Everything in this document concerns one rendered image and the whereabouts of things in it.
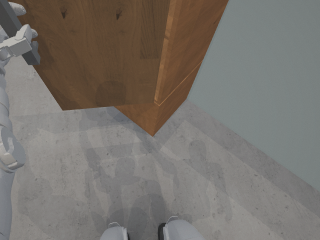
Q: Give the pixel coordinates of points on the robot left upper arm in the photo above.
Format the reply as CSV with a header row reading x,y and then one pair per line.
x,y
12,157

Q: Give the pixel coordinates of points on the right robot thigh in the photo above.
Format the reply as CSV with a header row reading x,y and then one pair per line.
x,y
181,230

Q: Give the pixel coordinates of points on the robot left forearm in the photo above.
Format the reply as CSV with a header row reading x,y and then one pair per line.
x,y
4,102

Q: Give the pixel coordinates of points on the robot left hand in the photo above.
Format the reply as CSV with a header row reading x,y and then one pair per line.
x,y
20,43

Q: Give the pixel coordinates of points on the handle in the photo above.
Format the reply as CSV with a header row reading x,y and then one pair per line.
x,y
11,24

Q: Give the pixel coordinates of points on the cupboard door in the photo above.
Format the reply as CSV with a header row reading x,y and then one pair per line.
x,y
98,53

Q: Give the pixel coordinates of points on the robot left shin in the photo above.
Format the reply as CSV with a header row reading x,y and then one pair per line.
x,y
114,224

